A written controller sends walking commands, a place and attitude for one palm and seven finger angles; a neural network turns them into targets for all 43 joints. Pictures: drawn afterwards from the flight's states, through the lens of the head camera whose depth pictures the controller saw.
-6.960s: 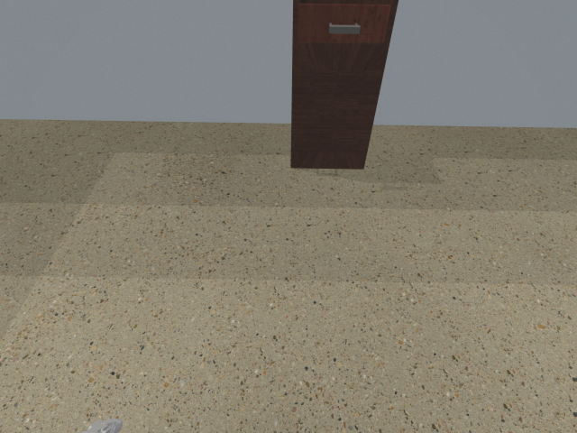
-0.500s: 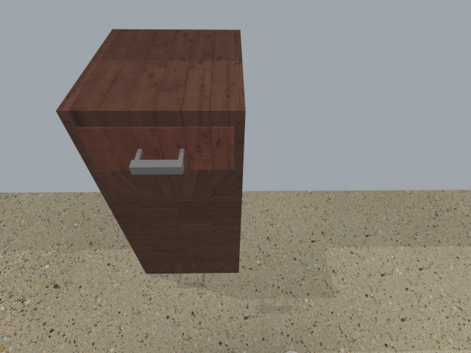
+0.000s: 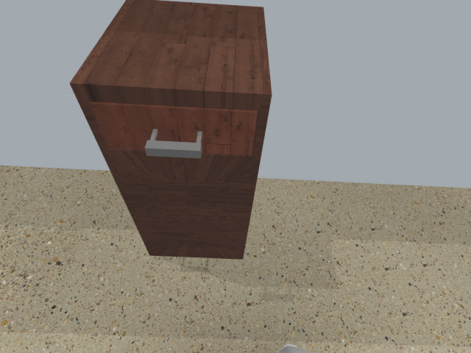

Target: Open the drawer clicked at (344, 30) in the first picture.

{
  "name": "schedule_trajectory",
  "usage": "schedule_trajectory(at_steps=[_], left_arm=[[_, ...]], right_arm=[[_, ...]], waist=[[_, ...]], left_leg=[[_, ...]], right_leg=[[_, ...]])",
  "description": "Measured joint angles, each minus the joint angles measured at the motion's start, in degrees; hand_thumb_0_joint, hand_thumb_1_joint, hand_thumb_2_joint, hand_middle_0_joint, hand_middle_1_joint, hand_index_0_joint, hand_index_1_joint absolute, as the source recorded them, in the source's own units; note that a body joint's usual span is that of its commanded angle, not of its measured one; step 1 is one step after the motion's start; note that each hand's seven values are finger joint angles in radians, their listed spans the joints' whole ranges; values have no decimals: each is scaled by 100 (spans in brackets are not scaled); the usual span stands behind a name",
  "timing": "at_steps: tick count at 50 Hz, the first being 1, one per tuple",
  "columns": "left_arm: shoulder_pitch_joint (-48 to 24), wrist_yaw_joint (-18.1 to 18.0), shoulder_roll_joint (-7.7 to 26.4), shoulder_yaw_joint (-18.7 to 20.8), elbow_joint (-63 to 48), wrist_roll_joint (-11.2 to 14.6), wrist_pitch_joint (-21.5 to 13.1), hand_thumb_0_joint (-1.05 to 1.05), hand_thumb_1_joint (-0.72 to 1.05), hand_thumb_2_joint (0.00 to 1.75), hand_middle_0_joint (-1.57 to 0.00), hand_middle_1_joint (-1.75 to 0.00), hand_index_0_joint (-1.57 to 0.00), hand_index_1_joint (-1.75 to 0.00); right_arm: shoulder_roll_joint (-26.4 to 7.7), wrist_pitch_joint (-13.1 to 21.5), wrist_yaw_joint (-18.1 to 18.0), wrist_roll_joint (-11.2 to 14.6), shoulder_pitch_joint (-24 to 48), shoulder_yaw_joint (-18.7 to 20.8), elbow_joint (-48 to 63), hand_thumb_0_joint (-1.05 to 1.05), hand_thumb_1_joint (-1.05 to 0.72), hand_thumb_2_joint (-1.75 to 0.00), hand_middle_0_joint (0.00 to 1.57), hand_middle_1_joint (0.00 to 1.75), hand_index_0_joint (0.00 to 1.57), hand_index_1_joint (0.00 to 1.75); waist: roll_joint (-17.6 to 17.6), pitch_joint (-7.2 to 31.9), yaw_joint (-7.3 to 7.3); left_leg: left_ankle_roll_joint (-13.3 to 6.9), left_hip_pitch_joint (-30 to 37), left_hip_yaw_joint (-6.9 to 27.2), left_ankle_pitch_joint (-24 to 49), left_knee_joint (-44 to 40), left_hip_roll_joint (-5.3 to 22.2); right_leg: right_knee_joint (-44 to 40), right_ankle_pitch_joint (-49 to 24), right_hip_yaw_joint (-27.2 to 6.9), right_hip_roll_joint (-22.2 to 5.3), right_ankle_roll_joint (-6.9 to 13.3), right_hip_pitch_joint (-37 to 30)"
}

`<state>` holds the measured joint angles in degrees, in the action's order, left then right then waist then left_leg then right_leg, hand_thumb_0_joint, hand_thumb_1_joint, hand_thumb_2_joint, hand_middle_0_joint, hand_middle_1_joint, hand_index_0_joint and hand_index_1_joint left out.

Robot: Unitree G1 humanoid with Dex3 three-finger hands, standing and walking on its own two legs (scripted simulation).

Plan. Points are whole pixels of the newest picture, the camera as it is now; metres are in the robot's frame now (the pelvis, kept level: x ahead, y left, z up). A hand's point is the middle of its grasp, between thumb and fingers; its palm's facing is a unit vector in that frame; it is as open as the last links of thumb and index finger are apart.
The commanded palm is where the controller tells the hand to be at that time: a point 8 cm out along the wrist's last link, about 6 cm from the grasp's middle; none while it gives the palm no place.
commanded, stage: come to a stop and stand still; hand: left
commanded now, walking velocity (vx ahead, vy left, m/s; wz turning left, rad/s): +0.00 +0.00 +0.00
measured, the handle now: (175, 142) +0.54 +0.18 +0.00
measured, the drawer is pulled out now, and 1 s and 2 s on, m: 0.00 0.00 0.00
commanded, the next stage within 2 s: look again from close up in 0.76 s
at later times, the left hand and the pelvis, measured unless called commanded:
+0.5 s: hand out of the picture -0.04 +0.17 -0.15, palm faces -0.02 -0.98 -0.19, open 7.4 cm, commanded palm none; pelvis -0.03 +0.01 +0.02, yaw -2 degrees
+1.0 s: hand out of the picture -0.04 +0.16 -0.16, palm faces -0.03 -0.98 -0.19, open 7.4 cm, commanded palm none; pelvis -0.03 +0.01 +0.01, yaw -1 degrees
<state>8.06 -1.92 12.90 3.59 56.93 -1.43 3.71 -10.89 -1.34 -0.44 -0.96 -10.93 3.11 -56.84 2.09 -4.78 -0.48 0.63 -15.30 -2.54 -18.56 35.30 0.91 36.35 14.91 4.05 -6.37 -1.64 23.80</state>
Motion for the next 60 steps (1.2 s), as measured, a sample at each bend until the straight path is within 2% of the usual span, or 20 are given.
schedule_trajectory(at_steps=[2,5,7,10,12,14,15,16,19,23,31,43,46,49,60], left_arm=[[114,12,78,36,53,10,87,0,91,90,-20,-30,-20,-30],[296,50,103,37,123,-12,94,1,91,90,-20,-30,-20,-30],[454,62,85,3,175,-7,31,1,91,90,-20,-30,-20,-30],[691,64,21,-87,310,9,-23,1,91,90,-20,-30,-20,-30],[798,55,-49,-158,421,30,-37,1,91,90,-20,-30,-20,-30],[867,42,-127,-225,518,49,-83,1,91,90,-20,-30,-20,-30],[902,31,-155,-257,556,53,-129,1,91,90,-20,-30,-20,-30],[896,11,-229,-282,631,52,-171,1,91,90,-20,-30,-20,-30],[921,3,-474,-396,739,63,-257,1,91,90,-20,-30,-20,-30],[941,-21,-589,-455,768,80,-336,1,91,90,-20,-30,-20,-30],[889,-34,-559,-455,793,90,-315,1,92,90,-20,-30,-20,-30],[981,-28,-627,-432,828,123,-348,1,91,90,-20,-30,-20,-30],[1049,-91,-686,-489,726,52,-480,1,91,90,-20,-30,-20,-30],[1076,-77,-682,-507,644,51,-528,1,91,90,-20,-30,-20,-30],[973,-94,-482,-443,437,62,-498,1,92,90,-20,-30,-20,-30]], right_arm=[[87,-34,1,-48,-69,-72,23,0,-91,-90,20,30,20,30],[175,-63,-35,-63,-132,-169,-24,0,-91,-90,20,30,20,30],[199,-57,-65,-49,-119,-194,-69,0,-91,-90,20,30,20,30],[190,10,-79,-18,-69,-207,-111,0,-92,-90,20,30,20,30],[190,65,-78,-6,-39,-214,-133,0,-92,-90,20,30,20,30],[195,106,-67,23,-32,-221,-176,0,-92,-90,20,30,20,30],[206,120,-61,46,-36,-227,-208,0,-91,-90,20,30,20,30],[190,124,-57,71,-21,-226,-267,0,-91,-90,20,30,20,30],[67,122,-86,104,-47,-170,-400,-1,-93,-90,20,30,20,30],[47,107,-60,79,-196,-220,-617,-1,-93,-90,20,30,20,30],[229,38,-55,48,-584,-316,-945,0,-92,-90,20,30,20,30],[404,72,-96,38,-863,-343,-1090,0,-91,-90,20,30,20,30],[348,104,-22,25,-848,-356,-874,0,-91,-90,20,30,20,30],[316,174,10,-8,-834,-359,-660,0,-91,-90,20,30,20,30],[197,238,-73,-7,-711,-437,-596,2,-93,-90,20,30,20,30]], waist=[[61,115,-23],[36,284,-73],[23,350,-123],[11,401,-148],[-13,402,-119],[-27,401,-95],[-4,407,-91],[-75,388,-94],[-365,348,3],[-357,364,52],[-149,379,109],[-221,277,136],[-404,257,167],[-472,270,234],[-301,511,79]], left_leg=[[-137,36,-33,42,-105,-11],[-214,121,-32,318,-550,-26],[-253,173,-77,492,-827,-65],[-301,229,-191,666,-1112,-141],[-314,232,-258,724,-1188,-184],[-305,188,-325,737,-1165,-230],[-291,139,-371,717,-1101,-270],[-271,103,-389,691,-1029,-239],[-242,192,-327,790,-1141,-131],[-194,336,-304,896,-1293,-102],[-104,383,-238,974,-1333,2],[-73,257,-208,957,-1294,45],[-80,-91,-105,698,-757,156],[-114,-258,-51,503,-439,133],[-215,5,-176,249,-382,-65]], right_leg=[[698,654,-262,195,56,170],[1684,750,-441,431,92,263],[1882,718,-445,479,60,126],[1348,847,-343,440,-6,-346],[636,935,-276,415,-21,-757],[-260,588,-245,399,-13,-1189],[-724,364,-275,375,57,-1398],[-933,452,-287,407,157,-1492],[-1115,301,-230,530,212,-1609],[-1195,198,-210,567,229,-1719],[-1274,125,-152,680,329,-1793],[-1313,109,-128,726,365,-1708],[-1219,148,-63,834,367,-1583],[-954,332,-15,808,361,-1463],[-649,693,-118,587,243,-1598]])
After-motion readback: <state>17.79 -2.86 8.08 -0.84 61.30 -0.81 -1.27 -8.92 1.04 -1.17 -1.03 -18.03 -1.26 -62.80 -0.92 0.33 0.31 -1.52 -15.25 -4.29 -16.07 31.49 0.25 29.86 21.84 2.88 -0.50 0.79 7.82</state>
